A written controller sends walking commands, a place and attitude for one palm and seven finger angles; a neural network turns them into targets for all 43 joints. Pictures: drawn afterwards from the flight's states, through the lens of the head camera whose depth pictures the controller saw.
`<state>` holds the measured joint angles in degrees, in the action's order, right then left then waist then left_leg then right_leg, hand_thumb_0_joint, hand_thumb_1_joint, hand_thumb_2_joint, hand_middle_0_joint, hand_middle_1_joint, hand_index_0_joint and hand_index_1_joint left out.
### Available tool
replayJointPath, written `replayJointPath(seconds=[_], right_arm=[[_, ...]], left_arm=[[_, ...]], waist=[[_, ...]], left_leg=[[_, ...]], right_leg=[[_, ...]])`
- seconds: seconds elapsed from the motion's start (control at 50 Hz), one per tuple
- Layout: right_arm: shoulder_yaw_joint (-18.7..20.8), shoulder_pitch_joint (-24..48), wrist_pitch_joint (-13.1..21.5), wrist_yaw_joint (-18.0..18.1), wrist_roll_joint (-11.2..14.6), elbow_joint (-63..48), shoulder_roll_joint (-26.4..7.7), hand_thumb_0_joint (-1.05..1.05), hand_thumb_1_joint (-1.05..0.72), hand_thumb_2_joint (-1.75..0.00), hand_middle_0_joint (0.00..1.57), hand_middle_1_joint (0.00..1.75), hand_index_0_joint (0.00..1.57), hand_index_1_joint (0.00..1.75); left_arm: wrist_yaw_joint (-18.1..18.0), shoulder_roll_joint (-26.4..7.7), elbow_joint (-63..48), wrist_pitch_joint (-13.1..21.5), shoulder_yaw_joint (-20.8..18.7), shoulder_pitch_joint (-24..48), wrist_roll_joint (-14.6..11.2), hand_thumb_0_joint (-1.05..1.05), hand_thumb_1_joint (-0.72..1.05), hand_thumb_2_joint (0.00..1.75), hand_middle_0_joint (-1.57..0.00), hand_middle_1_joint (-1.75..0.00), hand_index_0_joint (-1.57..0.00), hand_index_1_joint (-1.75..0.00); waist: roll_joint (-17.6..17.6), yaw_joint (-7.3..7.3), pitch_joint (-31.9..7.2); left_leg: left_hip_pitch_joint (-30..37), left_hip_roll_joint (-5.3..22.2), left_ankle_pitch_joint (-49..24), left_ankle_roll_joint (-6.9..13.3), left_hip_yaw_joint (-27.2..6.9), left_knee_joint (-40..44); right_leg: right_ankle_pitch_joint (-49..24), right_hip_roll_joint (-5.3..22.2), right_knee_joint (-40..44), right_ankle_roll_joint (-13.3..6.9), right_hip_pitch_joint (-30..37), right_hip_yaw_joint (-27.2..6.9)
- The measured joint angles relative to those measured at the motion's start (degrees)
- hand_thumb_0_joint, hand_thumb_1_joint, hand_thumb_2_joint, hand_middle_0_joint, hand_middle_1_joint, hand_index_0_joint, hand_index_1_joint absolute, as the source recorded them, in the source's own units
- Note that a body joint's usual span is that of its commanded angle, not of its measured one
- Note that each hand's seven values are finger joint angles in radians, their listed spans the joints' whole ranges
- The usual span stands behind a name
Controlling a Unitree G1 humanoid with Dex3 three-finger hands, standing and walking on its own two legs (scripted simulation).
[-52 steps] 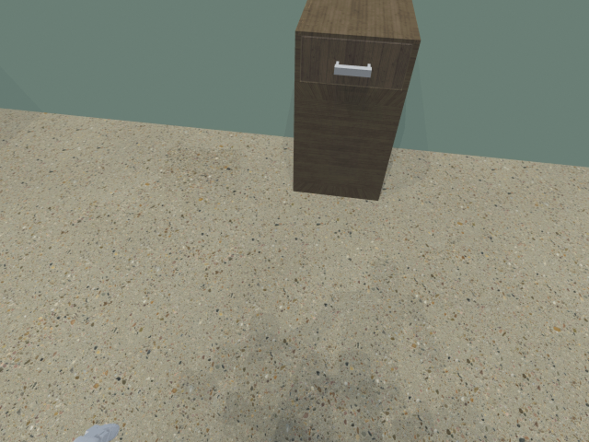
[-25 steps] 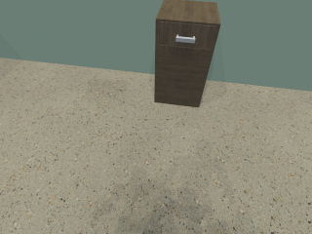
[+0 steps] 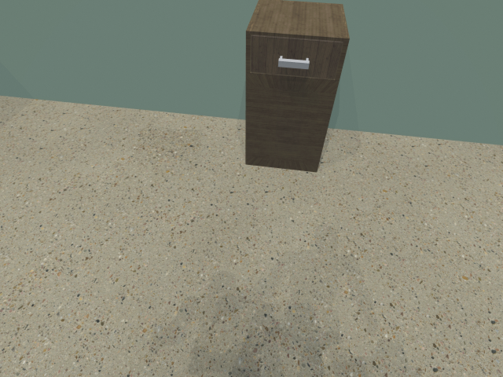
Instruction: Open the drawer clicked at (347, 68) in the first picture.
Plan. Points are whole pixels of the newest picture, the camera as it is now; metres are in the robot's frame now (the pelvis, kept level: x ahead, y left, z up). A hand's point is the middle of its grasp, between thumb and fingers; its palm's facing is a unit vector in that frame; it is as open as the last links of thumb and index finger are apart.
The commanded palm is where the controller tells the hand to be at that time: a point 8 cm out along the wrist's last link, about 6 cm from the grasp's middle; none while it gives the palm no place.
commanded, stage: look at it before walking up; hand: left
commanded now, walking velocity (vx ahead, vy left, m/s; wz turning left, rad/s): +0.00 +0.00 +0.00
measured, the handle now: (293, 61) +1.34 -0.11 -0.11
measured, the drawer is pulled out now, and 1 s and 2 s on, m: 0.00 0.00 0.00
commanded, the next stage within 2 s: walk to a spot facing it in 0.50 s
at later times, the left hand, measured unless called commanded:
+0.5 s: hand out of the picture +0.07 +0.25 -0.16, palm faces -0.02 -0.94 -0.33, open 7.4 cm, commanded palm none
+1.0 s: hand out of the picture +0.09 +0.16 -0.18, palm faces -0.08 -0.97 -0.22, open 7.4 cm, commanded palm none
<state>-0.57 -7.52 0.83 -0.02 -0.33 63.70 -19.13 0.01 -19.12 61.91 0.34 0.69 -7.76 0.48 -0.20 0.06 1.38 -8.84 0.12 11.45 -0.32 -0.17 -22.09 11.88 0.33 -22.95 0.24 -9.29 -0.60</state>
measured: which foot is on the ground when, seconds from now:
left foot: down 0.00-0.92, up 0.94-1.00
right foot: down 0.00-1.00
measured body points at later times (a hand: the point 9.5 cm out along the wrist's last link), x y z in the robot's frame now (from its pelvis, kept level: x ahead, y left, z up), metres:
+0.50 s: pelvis +0.01 +0.00 +0.00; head +0.01 +0.00 +0.45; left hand +0.07 +0.30 -0.13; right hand +0.09 -0.29 -0.13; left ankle +0.01 +0.12 -0.74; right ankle +0.01 -0.12 -0.74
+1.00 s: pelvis +0.07 -0.03 -0.02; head +0.08 -0.04 +0.43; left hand +0.09 +0.21 -0.17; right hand +0.04 -0.28 -0.18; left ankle +0.02 +0.11 -0.70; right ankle +0.04 -0.11 -0.74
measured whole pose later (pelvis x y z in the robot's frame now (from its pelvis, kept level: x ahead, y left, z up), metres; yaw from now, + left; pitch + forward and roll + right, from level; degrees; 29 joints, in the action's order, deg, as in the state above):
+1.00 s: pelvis +0.07 -0.03 -0.02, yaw -9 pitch -1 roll +0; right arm 1.5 -16.6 -0.2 0.0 -0.8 62.1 -13.5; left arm 1.1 -10.8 58.0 2.0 -1.8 -20.2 0.9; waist 2.1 -1.9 2.0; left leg -18.5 5.5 27.1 -1.1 4.0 -56.9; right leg 20.3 -1.7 -36.7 -3.3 -14.8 4.1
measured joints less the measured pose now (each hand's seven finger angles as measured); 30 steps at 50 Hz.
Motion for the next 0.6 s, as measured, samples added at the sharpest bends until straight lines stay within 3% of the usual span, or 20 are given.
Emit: replayJointPath(seconds=[0.6], right_arm=[[-0.12, 1.03, 0.08, 0.09, 0.19, 0.16, -0.06, 0.01, -0.90, -0.90, 0.21, 0.30, 0.20, 0.30]], left_arm=[[-0.06, -0.23, 0.71, 0.09, -0.01, -0.66, 0.02, 0.00, 0.90, 0.90, -0.20, -0.30, -0.20, -0.30]], waist=[[-0.07, -0.48, 0.44]], left_leg=[[0.83, -0.11, 0.03, 0.09, -0.11, 1.15]], right_leg=[[-0.01, 0.12, 1.30, 0.14, 0.95, 0.11]])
